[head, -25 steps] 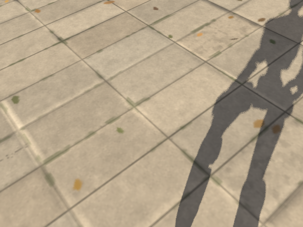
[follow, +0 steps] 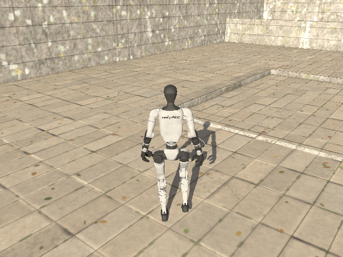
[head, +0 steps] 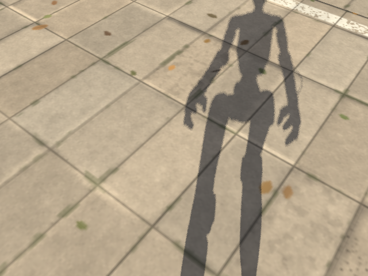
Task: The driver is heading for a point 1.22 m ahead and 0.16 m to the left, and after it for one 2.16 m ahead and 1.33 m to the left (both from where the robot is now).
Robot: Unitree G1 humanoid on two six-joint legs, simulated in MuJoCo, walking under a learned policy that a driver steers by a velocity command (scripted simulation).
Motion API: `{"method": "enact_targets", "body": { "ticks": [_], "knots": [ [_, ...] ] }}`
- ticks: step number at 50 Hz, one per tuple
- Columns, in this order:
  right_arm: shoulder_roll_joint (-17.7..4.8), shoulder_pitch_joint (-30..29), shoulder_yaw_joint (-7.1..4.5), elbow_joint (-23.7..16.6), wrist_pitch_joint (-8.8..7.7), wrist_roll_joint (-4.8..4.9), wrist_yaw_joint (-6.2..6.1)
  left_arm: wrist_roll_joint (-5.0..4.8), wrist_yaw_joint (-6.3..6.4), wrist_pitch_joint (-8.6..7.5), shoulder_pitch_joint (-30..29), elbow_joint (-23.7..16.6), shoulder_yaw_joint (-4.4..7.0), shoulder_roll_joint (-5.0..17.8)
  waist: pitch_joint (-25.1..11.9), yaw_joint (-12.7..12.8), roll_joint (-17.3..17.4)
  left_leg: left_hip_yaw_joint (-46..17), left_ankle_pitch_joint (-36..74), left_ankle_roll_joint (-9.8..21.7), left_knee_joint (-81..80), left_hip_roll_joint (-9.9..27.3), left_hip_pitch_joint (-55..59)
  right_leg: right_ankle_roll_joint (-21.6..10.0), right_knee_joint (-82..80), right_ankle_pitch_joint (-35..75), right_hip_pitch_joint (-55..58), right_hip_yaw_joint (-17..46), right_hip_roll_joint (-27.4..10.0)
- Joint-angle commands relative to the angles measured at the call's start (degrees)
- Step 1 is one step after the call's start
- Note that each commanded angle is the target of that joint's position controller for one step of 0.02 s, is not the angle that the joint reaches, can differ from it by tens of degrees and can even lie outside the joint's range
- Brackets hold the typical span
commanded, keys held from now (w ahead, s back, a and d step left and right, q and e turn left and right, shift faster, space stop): w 0.50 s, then w+q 0.50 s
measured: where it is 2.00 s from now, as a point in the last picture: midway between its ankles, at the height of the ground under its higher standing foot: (149, 155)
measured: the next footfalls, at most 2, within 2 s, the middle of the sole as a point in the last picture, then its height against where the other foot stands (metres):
right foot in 0.30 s outside the picture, level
left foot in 0.84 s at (163, 245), level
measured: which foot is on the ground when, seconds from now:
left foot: down 0.00-0.32, up 0.34-0.82, down 0.84-1.00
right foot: up 0.00-0.28, down 0.30-0.84, up 0.86-1.00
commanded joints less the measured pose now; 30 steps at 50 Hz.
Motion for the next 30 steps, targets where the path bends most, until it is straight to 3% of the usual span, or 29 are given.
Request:
{"method": "enact_targets", "body": {
  "ticks": [1,5,10,12,13,14,15,16,17,18,20,21,24,26,30],
  "knots": [
    [-4.71,1.33,-0.49,-1.83,-1.21,0.37,0.13,-0.02,-0.46,-0.02,-1.95,-3.53,-0.37,1.15,2.23,1.34,5.14,-13.01,11.37,7.59,-12.37,15.57,0.30,1.31,-5.91,6.14,-5.70,-1.33,-3.14],
    [-5.35,5.82,-0.30,0.14,-1.03,0.68,-0.02,-0.80,-0.70,-0.24,-11.50,-5.85,-1.48,-0.12,2.69,-1.18,5.72,-8.54,18.44,5.30,-11.47,13.52,2.13,2.03,-19.11,13.75,-2.76,-4.60,-1.90],
    [-6.33,10.02,-0.10,2.62,-0.34,-0.04,-0.86,-1.23,-0.27,-0.55,-18.09,-7.49,-1.47,0.90,3.40,-2.76,6.19,-9.13,25.82,5.33,-7.43,16.55,11.04,0.55,-26.68,10.49,-1.44,-5.69,0.00],
    [-6.95,9.32,-0.17,3.24,0.01,-0.21,-1.26,-1.08,0.13,-0.93,-16.05,-6.85,-1.10,1.54,2.55,-1.05,6.75,-8.43,35.24,4.63,-2.74,17.16,13.14,-1.16,-29.70,5.94,3.56,-6.32,1.90],
    [-7.44,8.94,-0.25,3.54,0.19,-0.14,-1.39,-0.90,0.53,-1.23,-11.61,-5.28,-0.64,2.27,0.30,0.97,7.00,-7.69,42.24,3.92,2.63,16.72,13.32,-2.25,-31.79,4.49,9.81,-6.97,3.73],
    [-7.50,8.36,-0.17,3.72,0.41,0.10,-1.38,-0.52,1.09,-1.79,-3.04,-2.26,0.14,3.62,-4.17,4.75,5.66,-5.64,43.92,2.82,12.16,14.88,10.85,-3.96,-35.16,6.20,20.89,-7.22,4.80],
    [-6.66,7.09,0.22,2.36,0.29,0.51,-1.37,0.67,1.82,-2.39,7.31,0.28,1.31,7.05,-10.49,8.92,3.70,-4.20,31.02,1.73,25.47,13.09,0.42,-6.86,-34.95,3.72,36.21,1.03,-3.05],
    [-0.49,11.61,1.62,0.23,0.21,2.61,-0.92,1.71,2.25,-2.23,13.76,1.10,2.94,12.98,-19.24,8.36,-8.71,1.11,-2.29,-1.35,47.94,4.35,-20.34,-14.27,-37.40,-1.00,53.98,27.24,-21.05],
    [-6.17,10.34,-0.11,1.37,0.40,1.07,-1.26,-1.04,1.76,-1.30,12.54,1.56,2.77,10.44,-18.77,8.03,-4.83,-4.67,-18.07,-0.78,55.42,2.67,-26.53,-15.67,-43.16,-0.02,50.70,36.94,-22.36],
    [-6.40,5.52,-0.47,-0.20,0.40,0.48,-1.14,-1.86,1.47,-1.16,6.73,1.38,2.06,8.05,-9.27,5.31,-2.28,-6.33,-13.26,-0.35,55.40,5.91,-29.45,-14.05,-44.38,0.84,43.02,27.36,-19.34],
    [-4.33,1.47,-0.20,-0.75,0.57,-0.09,-0.54,-1.78,1.20,-1.96,1.33,1.37,1.00,3.47,-1.81,2.17,-0.07,-6.24,-7.90,-0.65,49.19,9.27,-26.07,-10.39,-48.38,7.59,30.33,16.42,-13.92],
    [-3.75,2.10,-0.16,-0.51,1.38,-1.00,-0.20,-1.96,1.38,-2.28,0.98,2.21,0.60,2.08,-0.60,0.47,-0.92,-6.08,-7.17,-1.32,46.70,10.13,-23.33,-8.84,-49.87,9.81,26.26,12.86,-11.67],
    [-2.07,1.65,-0.11,-0.27,2.87,-1.53,0.83,-2.28,1.45,-3.46,4.36,4.65,0.67,2.59,-0.21,-0.96,-0.60,-4.55,-4.44,-2.63,43.92,10.28,-22.34,-9.06,-52.26,15.93,23.89,8.20,-9.98],
    [-2.18,-2.84,-0.15,-1.56,3.29,-1.38,1.12,-2.23,1.49,-3.71,6.24,5.86,0.89,3.56,1.51,-0.68,-0.48,-3.96,-0.16,-3.32,40.83,11.11,-26.08,-9.02,-54.28,15.67,24.21,5.58,-9.57],
    [-1.83,-12.04,0.32,-4.17,3.26,-0.48,1.35,-1.86,1.61,-3.85,9.59,7.56,0.52,3.26,3.67,1.31,-0.49,-4.13,8.44,-3.28,30.64,10.22,-28.58,-7.00,-55.46,18.60,25.71,-0.59,-8.33]
  ]
}}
